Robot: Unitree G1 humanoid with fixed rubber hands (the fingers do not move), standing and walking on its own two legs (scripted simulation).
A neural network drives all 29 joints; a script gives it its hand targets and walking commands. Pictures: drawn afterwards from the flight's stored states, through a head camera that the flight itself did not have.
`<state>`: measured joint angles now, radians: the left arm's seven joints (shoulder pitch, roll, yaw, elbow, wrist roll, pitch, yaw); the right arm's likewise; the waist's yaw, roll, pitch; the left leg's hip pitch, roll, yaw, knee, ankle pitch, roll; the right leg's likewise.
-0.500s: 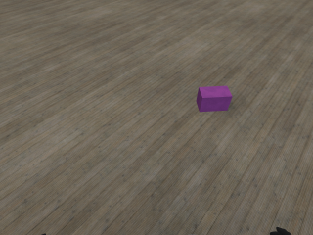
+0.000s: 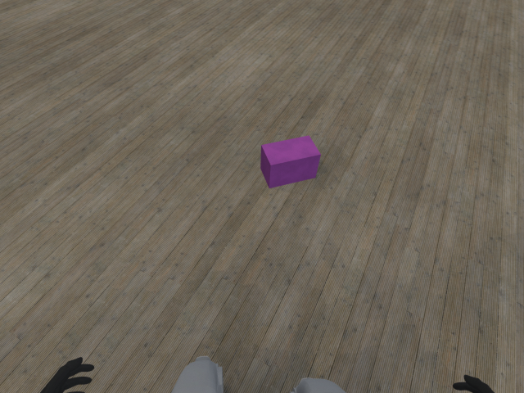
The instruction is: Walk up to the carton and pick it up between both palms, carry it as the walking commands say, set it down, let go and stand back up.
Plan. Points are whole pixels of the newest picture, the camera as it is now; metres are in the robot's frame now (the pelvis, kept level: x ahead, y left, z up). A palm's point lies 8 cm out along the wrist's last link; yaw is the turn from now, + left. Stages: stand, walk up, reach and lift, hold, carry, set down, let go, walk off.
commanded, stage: walk up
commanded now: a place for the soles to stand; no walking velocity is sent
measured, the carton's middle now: (289, 161) +1.19 -0.17 -0.65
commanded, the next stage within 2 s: none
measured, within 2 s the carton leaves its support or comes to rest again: neither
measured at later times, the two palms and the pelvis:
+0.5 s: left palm (85, 307) +0.27 +0.31 -0.09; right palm (475, 326) +0.23 -0.36 -0.09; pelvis +0.17 -0.01 -0.01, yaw -6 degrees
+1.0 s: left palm (119, 233) +0.43 +0.29 -0.09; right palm (457, 265) +0.35 -0.38 -0.10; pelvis +0.31 -0.03 -0.01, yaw -8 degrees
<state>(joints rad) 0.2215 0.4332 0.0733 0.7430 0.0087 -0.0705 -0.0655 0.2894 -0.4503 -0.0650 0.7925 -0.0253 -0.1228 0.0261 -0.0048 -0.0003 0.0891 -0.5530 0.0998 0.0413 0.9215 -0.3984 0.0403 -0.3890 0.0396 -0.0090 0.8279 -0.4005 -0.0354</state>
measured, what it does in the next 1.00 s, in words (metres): walks ahead: left foot, then right foot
